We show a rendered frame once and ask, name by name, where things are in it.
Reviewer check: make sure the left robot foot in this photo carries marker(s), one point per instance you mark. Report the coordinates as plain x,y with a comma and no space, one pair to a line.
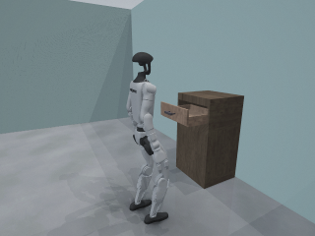
142,204

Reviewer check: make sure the left robot forearm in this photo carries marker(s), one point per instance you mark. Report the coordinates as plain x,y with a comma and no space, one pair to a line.
135,124

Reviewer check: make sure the handle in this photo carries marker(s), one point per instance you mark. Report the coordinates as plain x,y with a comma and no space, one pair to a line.
169,113

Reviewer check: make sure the right robot forearm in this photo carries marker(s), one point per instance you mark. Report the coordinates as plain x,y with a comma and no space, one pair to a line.
150,132

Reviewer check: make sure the drawer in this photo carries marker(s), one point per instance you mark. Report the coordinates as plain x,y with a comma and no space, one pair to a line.
188,115

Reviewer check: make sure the robot torso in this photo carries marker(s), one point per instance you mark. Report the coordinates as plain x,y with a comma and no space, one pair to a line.
136,92

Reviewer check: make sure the cabinet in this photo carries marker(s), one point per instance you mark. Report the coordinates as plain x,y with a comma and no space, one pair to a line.
207,153

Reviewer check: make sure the robot right hand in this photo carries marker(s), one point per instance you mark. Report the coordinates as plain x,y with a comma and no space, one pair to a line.
159,157

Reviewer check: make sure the robot left upper arm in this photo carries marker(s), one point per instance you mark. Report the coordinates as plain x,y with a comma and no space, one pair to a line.
129,104

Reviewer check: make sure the robot right upper arm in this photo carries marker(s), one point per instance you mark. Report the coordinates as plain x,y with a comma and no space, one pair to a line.
149,92

